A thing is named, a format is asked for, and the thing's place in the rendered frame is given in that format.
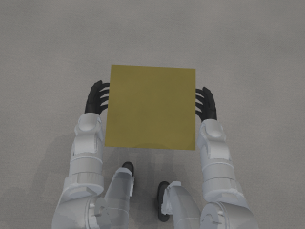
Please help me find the robot right hand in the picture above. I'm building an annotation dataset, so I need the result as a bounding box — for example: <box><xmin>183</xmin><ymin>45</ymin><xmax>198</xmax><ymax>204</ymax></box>
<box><xmin>195</xmin><ymin>87</ymin><xmax>217</xmax><ymax>122</ymax></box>

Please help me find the robot left upper arm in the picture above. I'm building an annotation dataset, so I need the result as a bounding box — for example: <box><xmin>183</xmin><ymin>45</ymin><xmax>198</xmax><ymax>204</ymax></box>
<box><xmin>52</xmin><ymin>195</ymin><xmax>112</xmax><ymax>229</ymax></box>

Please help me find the robot right upper arm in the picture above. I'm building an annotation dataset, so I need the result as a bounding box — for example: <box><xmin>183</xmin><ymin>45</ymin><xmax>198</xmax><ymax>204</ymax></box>
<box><xmin>199</xmin><ymin>200</ymin><xmax>259</xmax><ymax>229</ymax></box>

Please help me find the left robot forearm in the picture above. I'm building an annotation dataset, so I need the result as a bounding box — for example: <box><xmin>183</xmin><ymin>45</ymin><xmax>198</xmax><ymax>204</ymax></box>
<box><xmin>51</xmin><ymin>113</ymin><xmax>104</xmax><ymax>229</ymax></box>

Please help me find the robot thigh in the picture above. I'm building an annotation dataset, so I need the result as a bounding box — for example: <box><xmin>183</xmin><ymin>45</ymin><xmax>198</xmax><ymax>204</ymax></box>
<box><xmin>104</xmin><ymin>172</ymin><xmax>135</xmax><ymax>229</ymax></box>
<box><xmin>164</xmin><ymin>185</ymin><xmax>202</xmax><ymax>229</ymax></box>

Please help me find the robot right thigh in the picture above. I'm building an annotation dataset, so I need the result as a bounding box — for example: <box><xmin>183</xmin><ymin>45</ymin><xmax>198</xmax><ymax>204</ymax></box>
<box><xmin>164</xmin><ymin>185</ymin><xmax>202</xmax><ymax>229</ymax></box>

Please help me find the carton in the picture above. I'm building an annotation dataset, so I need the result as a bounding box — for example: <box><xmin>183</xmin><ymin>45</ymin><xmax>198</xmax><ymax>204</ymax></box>
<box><xmin>104</xmin><ymin>64</ymin><xmax>196</xmax><ymax>151</ymax></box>

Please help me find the robot left thigh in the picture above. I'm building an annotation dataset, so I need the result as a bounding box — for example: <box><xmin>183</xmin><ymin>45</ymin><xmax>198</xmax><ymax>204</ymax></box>
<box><xmin>104</xmin><ymin>172</ymin><xmax>135</xmax><ymax>229</ymax></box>

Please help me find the robot left hand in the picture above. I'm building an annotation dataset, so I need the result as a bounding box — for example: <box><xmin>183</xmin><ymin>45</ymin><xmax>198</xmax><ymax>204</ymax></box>
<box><xmin>84</xmin><ymin>80</ymin><xmax>110</xmax><ymax>115</ymax></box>

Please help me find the right robot forearm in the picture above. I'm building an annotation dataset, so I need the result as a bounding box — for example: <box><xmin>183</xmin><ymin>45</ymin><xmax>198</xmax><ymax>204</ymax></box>
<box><xmin>196</xmin><ymin>119</ymin><xmax>254</xmax><ymax>214</ymax></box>

